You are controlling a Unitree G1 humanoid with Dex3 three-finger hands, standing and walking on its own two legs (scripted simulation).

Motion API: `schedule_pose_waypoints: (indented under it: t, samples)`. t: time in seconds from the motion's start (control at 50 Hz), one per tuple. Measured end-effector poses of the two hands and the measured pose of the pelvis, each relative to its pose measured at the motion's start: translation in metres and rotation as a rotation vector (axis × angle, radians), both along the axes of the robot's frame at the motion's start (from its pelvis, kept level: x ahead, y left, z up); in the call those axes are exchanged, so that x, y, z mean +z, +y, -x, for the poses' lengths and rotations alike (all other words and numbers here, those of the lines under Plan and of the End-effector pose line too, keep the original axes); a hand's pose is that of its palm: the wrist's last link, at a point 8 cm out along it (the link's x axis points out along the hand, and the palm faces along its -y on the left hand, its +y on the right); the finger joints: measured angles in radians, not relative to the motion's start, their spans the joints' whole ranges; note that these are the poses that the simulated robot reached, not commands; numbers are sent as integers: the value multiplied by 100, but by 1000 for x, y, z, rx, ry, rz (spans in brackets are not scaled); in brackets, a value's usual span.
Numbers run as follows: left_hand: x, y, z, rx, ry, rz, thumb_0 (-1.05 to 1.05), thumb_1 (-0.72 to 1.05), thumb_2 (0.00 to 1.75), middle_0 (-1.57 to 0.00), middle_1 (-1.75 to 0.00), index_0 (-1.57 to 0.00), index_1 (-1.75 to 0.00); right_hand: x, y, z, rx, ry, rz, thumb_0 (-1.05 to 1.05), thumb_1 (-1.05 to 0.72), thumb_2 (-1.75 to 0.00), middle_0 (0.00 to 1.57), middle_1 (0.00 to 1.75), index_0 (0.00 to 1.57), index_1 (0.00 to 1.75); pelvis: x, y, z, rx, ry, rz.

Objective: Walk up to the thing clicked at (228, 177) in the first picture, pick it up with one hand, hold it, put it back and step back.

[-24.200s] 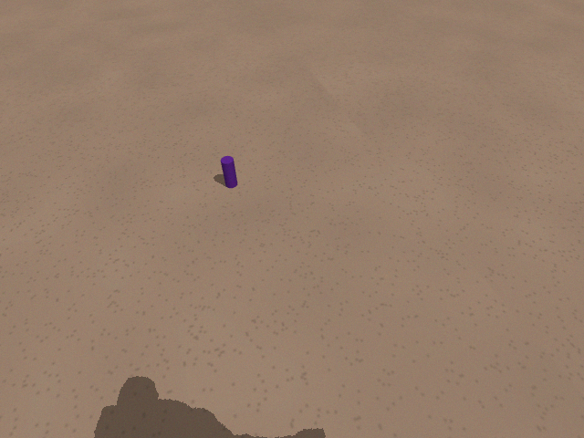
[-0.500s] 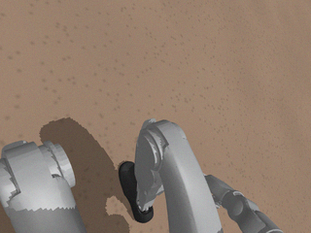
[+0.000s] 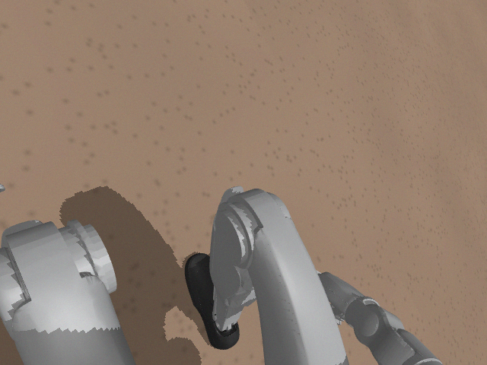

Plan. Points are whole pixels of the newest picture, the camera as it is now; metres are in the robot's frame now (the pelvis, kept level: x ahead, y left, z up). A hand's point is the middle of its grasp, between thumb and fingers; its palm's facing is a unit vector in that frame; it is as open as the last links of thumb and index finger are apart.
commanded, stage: withdraw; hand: left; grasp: from the side
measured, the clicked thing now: out of the picture +0.42 +0.31 -0.20
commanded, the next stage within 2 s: rise in 0.22 s
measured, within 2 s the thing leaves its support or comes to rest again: neither
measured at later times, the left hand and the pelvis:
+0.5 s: hand out of the picture +0.37 +0.40 -0.05, palm faces +0.42 -0.88 -0.21, open 17.4 cm; pelvis +0.00 -0.01 +0.03, yaw +5 degrees
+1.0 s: hand out of the picture +0.24 +0.35 +0.12, palm faces +0.37 -0.80 -0.48, open 17.3 cm; pelvis +0.02 -0.03 +0.21, yaw +14 degrees
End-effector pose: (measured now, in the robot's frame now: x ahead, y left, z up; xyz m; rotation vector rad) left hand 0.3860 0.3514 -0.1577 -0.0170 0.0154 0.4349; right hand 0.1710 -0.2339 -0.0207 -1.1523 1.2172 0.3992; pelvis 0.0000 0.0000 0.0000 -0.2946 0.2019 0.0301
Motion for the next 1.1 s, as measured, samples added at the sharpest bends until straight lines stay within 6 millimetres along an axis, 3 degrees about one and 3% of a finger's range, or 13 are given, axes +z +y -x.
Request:
schedule_pose_waypoints:
  t: [0.12,0.24,0.36,0.5,0.64,0.74,0.88,0.98,1.1]
  samples:
    - [12,14,2,18,-46,-23,-1,-49,12,-16,-11,-17,-11,0,-1,-1,-19,-7,3,0,-90,-90,21,30,21,30,1,0,0,3,2,-2]
    - [53,46,12,21,-85,-83,-1,-51,8,-9,-5,-10,-5,0,-2,-6,-79,-41,-33,0,-90,-90,21,30,21,30,7,-3,-2,17,45,-17]
    - [88,67,32,4,-28,-69,-1,-54,5,-5,-3,-7,-3,-3,-1,-14,-151,-87,-105,0,-90,-90,21,30,21,30,16,-4,-3,35,101,-30]
    - [123,91,57,20,181,-159,-1,-54,6,-6,-4,-6,-4,-5,3,-20,-312,-140,-210,0,-91,-91,21,30,21,30,33,-7,-3,60,175,-59]
    - [183,118,94,122,359,-262,-1,-53,7,-6,-6,-7,-6,-4,3,-19,-448,-129,-293,0,-92,-91,21,30,21,30,61,-11,-4,89,263,-90]
    - [222,113,126,167,498,-299,-1,-53,7,-6,-6,-6,-6,4,1,-20,-535,-116,-341,0,-91,-91,21,30,21,30,88,-14,-5,108,323,-119]
    - [267,62,160,132,655,-275,-1,-52,8,-6,-6,-6,-6,50,3,-39,-573,-151,-402,1,-90,-90,21,30,21,30,149,-21,-10,131,367,-153]
    - [310,30,174,135,712,-222,-1,-51,8,-6,-6,-6,-6,105,7,-65,-565,-235,-444,1,-90,-90,21,30,20,30,201,-26,-20,151,363,-171]
    - [364,8,186,171,763,-157,-1,-53,7,-6,-5,-6,-6,178,13,-99,-539,-368,-494,1,-90,-90,21,30,20,30,260,-26,-36,176,319,-189]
